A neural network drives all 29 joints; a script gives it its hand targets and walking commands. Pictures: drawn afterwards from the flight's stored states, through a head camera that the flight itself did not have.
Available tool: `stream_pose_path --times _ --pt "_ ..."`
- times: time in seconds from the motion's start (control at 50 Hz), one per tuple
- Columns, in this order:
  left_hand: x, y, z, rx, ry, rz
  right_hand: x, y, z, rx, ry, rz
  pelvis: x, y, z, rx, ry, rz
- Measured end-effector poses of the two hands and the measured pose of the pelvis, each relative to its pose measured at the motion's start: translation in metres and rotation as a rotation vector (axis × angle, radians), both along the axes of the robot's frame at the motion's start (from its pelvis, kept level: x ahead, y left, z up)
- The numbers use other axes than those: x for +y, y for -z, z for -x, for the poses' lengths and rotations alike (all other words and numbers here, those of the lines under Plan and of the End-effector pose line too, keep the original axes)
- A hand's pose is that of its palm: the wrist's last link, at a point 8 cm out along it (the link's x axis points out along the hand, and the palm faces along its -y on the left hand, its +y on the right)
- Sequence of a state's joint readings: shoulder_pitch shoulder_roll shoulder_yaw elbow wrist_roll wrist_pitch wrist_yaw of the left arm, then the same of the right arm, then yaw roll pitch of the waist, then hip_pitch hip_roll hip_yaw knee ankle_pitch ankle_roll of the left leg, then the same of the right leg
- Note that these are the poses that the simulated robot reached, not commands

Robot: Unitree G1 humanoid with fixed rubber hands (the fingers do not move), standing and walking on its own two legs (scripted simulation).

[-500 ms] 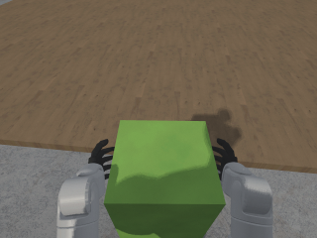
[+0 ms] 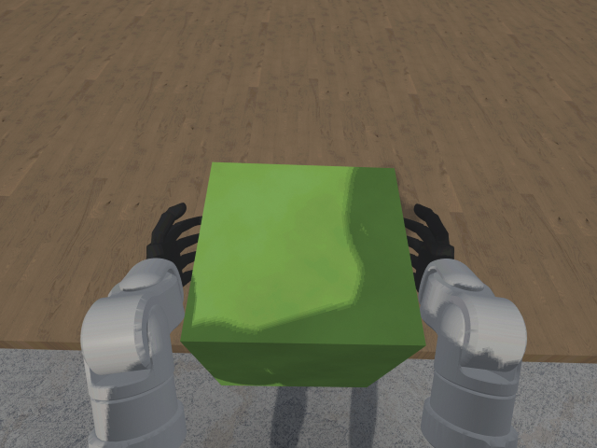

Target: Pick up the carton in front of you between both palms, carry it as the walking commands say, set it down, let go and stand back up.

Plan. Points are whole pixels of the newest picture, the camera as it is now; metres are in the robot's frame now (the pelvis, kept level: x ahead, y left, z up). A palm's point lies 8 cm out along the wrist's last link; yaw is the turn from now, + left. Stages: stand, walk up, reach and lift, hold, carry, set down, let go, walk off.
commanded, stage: carry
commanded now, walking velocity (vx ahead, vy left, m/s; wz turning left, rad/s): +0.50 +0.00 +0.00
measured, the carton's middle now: (298, 288) +0.32 +0.00 +0.06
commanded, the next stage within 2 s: none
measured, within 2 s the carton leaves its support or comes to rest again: neither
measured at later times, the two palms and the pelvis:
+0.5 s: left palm (210, 88) +0.70 +0.15 +0.12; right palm (367, 82) +0.74 -0.15 +0.12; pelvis +0.32 -0.04 +0.00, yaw +3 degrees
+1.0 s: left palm out of the picture +1.08 +0.13 +0.20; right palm out of the picture +1.05 -0.16 +0.20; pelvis +0.68 +0.03 +0.06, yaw +0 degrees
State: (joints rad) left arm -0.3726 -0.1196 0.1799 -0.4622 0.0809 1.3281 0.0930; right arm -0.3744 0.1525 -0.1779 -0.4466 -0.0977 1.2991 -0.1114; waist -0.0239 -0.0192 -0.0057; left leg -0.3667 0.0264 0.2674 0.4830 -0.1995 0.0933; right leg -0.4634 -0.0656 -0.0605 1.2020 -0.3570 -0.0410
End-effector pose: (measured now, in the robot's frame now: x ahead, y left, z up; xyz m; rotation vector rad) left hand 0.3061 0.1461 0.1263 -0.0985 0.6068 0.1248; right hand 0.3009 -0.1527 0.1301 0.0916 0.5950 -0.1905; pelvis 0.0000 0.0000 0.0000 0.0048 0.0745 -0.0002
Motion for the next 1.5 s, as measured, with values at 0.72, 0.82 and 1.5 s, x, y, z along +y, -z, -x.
stream_pose_path --times 0.72,0.82,1.5 --pt "0.02 -0.021 -0.552 -0.005 -0.121 -0.043 0.021 -0.011 -0.588 -0.005 -0.116 -0.037 -0.011 0.0 -0.491 0.042 -0.023 -0.025" --pt "0.015 -0.02 -0.65 0.039 -0.01 -0.037 0.014 -0.017 -0.657 0.041 -0.054 0.041 0.01 -0.007 -0.572 0.002 -0.019 -0.036" --pt "0.021 -0.072 -1.037 0.222 -0.075 -0.079 0.022 -0.069 -1.077 0.219 -0.155 0.032 -0.012 -0.082 -0.99 0.027 -0.051 -0.017"
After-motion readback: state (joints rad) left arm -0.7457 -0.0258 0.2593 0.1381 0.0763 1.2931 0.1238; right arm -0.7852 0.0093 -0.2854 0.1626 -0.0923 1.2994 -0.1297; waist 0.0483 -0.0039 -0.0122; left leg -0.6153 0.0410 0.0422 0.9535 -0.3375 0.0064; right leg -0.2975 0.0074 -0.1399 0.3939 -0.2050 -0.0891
